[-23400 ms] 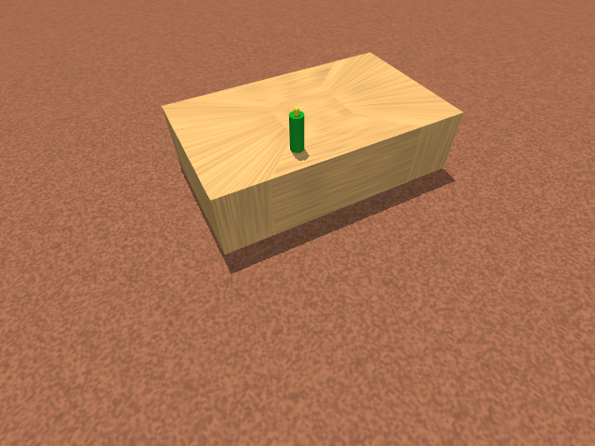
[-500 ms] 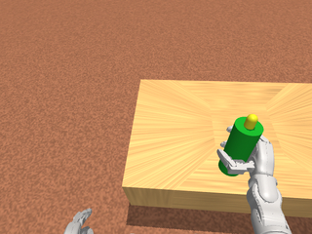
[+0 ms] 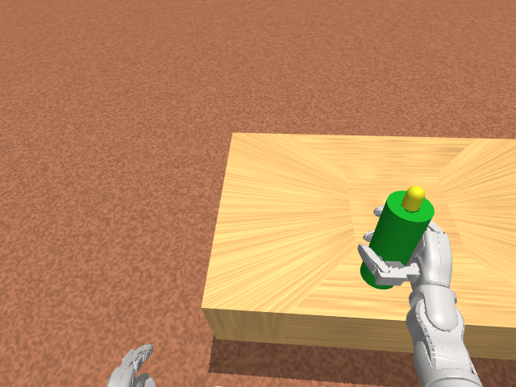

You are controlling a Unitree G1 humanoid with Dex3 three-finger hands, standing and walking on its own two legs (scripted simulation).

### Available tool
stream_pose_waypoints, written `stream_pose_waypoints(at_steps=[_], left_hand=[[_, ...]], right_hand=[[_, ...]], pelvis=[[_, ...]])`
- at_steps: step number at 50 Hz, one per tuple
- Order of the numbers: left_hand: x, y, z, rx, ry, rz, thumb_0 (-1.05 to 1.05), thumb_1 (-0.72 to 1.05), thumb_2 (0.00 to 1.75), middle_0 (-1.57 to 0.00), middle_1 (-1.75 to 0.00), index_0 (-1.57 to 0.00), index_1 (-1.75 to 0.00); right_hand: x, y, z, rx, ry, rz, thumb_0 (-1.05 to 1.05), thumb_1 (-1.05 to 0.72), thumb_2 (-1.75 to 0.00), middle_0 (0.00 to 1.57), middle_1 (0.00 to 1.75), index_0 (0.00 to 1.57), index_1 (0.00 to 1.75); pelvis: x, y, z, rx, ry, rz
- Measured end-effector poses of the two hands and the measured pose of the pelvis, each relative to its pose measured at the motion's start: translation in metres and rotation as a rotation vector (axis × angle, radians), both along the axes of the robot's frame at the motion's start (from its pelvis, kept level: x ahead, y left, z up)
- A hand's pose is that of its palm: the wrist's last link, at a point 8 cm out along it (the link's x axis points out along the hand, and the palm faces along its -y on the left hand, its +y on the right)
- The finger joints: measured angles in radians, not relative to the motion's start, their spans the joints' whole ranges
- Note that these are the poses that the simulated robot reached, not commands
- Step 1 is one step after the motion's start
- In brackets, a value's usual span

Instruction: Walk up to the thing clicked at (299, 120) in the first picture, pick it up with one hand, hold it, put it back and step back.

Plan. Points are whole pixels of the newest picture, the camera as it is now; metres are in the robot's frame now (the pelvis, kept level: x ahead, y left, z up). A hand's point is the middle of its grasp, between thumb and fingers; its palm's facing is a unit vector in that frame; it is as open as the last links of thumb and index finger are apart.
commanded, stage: hold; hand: right
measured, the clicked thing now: (395, 237) +0.33 -0.17 +0.07
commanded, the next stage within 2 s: crouch in 0.20 s
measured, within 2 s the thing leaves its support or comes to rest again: neither
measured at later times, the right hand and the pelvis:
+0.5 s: hand (382, 249) +0.33 -0.17 +0.03, palm faces +0.18 +0.98 +0.00, open 8.7 cm; pelvis +0.00 +0.00 +0.00, yaw +0 degrees
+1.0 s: hand (369, 259) +0.40 -0.20 -0.13, palm faces +0.17 +0.99 -0.01, open 8.7 cm; pelvis -0.03 +0.00 -0.13, yaw +1 degrees
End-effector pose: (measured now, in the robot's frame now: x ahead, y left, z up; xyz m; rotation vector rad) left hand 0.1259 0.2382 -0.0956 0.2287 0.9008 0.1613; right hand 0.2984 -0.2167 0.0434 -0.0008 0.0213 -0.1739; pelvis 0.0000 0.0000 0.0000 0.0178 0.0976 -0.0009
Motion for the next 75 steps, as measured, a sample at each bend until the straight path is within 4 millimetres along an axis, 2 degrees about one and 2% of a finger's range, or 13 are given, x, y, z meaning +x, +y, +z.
stream_pose_waypoints(at_steps=[22, 26, 31, 37, 44, 51, 60, 75], left_hand=[[0.0, 0.002, -0.003, -0.003, 0.008, -0.009, 0.01, 0.9, 0.91, -0.2, -0.31, -0.2, -0.3], [0.0, 0.005, -0.007, 0.005, 0.014, -0.012, 0.01, 0.9, 0.91, -0.2, -0.31, -0.2, -0.3], [-0.004, 0.011, -0.017, 0.023, 0.037, -0.018, 0.01, 0.9, 0.91, -0.2, -0.31, -0.2, -0.3], [-0.014, 0.02, -0.045, 0.055, 0.086, -0.023, 0.01, 0.91, 0.9, -0.2, -0.31, -0.2, -0.3], [-0.033, 0.026, -0.095, 0.081, 0.166, -0.02, 0.01, 0.91, 0.9, -0.2, -0.31, -0.2, -0.3], [-0.052, 0.022, -0.141, 0.064, 0.249, -0.021, 0.01, 0.91, 0.91, -0.2, -0.31, -0.2, -0.3], [-0.072, 0.017, -0.179, 0.039, 0.307, -0.016, 0.01, 0.9, 0.9, -0.2, -0.3, -0.2, -0.3], [-0.087, 0.031, -0.212, 0.083, 0.352, 0.005, 0.01, 0.9, 0.9, -0.2, -0.3, -0.2, -0.3]], right_hand=[[0.0, 0.002, -0.005, -0.002, 0.006, -0.004, -0.01, 0.15, -1.09, 0.88, 1.02, 0.74, 1.02], [0.005, 0.001, -0.016, 0.006, 0.019, -0.007, -0.01, 0.16, -1.09, 0.88, 1.02, 0.74, 1.02], [0.012, -0.002, -0.04, 0.013, 0.036, -0.011, -0.01, 0.16, -1.09, 0.88, 1.02, 0.74, 1.03], [0.026, -0.01, -0.083, 0.009, 0.036, -0.018, 0.0, 0.16, -1.09, 0.88, 1.03, 0.74, 1.03], [0.05, -0.024, -0.135, -0.015, 0.008, 0.001, 0.0, 0.16, -1.09, 0.88, 1.03, 0.74, 1.03], [0.071, -0.03, -0.173, -0.003, 0.001, 0.002, 0.0, 0.16, -1.09, 0.88, 1.03, 0.74, 1.03], [0.086, -0.029, -0.208, -0.003, 0.022, -0.009, 0.0, 0.16, -1.09, 0.88, 1.02, 0.75, 1.03], [0.108, -0.037, -0.246, -0.008, 0.026, -0.007, 0.0, 0.16, -1.09, 0.88, 1.02, 0.75, 1.03]], pelvis=[[0.0, 0.004, -0.001, -0.003, 0.01, -0.002], [-0.001, 0.005, -0.005, -0.004, 0.03, -0.002], [-0.005, 0.005, -0.016, -0.005, 0.075, -0.001], [-0.012, 0.005, -0.044, -0.004, 0.17, 0.004], [-0.018, 0.003, -0.091, 0.006, 0.294, 0.011], [-0.027, 0.001, -0.13, 0.017, 0.364, 0.009], [-0.038, 0.001, -0.161, 0.028, 0.415, 0.011], [-0.044, 0.001, -0.199, 0.038, 0.47, 0.018]])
